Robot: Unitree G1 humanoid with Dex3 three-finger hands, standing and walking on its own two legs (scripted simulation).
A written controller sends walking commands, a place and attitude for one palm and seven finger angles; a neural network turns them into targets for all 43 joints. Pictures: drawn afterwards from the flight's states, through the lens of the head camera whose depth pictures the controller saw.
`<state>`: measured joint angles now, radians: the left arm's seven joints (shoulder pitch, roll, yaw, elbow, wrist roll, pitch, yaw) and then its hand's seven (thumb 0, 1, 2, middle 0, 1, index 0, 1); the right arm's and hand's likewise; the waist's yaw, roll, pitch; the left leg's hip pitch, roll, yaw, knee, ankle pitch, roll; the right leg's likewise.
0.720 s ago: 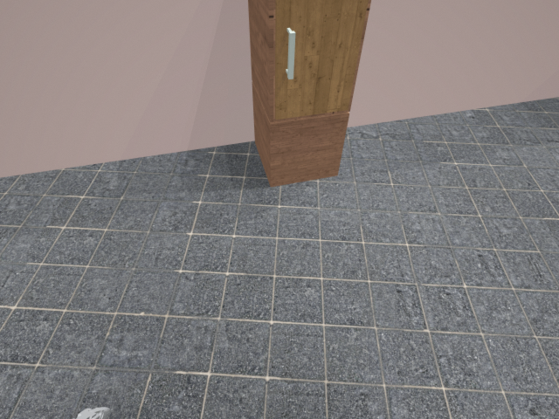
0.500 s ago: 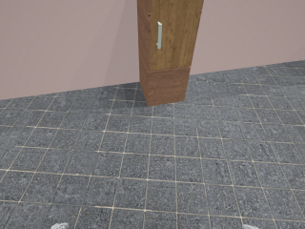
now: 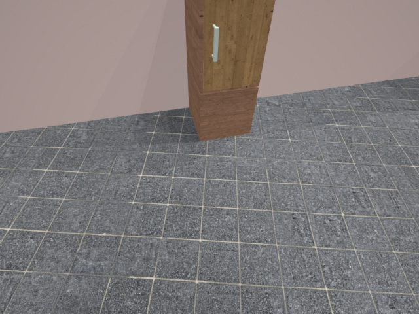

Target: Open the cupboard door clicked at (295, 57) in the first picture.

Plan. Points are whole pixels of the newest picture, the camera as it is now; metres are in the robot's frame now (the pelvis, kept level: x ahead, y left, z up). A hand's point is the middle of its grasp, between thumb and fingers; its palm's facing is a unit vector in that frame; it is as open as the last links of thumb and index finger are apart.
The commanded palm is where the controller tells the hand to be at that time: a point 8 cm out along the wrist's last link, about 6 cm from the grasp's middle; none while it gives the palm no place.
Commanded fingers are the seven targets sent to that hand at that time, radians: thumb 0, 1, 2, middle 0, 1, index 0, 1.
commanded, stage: stand and wait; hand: left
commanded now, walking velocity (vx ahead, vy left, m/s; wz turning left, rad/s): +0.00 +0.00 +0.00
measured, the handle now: (214, 43) +1.32 +0.04 -0.07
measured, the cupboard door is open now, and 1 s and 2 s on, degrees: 0 0 0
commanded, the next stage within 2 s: look at it before walking up in 0.10 s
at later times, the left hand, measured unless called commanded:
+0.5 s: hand out of the picture +0.07 +0.24 -0.16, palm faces -0.02 -0.94 -0.33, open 7.4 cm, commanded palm none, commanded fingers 0.00 0.90 0.90 -0.20 -0.30 -0.20 -0.30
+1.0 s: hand out of the picture +0.06 +0.23 -0.16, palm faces -0.06 -0.94 -0.32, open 7.4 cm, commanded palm none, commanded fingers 0.00 0.90 0.90 -0.20 -0.30 -0.20 -0.30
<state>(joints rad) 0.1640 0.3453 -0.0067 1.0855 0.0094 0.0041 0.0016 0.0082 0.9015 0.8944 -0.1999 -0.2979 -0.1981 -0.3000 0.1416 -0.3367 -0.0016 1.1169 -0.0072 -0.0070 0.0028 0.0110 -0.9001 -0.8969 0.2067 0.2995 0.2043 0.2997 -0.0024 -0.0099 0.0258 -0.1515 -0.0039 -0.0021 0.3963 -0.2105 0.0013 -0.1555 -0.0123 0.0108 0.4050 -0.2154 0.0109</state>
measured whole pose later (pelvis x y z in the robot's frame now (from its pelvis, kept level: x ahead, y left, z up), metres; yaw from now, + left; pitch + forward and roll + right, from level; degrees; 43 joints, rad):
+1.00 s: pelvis +0.00 +0.00 +0.00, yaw -3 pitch -1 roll +0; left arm 0.19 0.32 0.01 1.05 0.01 0.03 0.01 0.01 0.90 0.89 -0.20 -0.30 -0.20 -0.30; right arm 0.12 -0.30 -0.01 1.07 -0.01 0.00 -0.01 0.01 -0.90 -0.90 0.21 0.30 0.20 0.30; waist 0.02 -0.01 0.03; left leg -0.18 0.02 0.05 0.43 -0.23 -0.01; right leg -0.21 0.01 0.06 0.45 -0.22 0.00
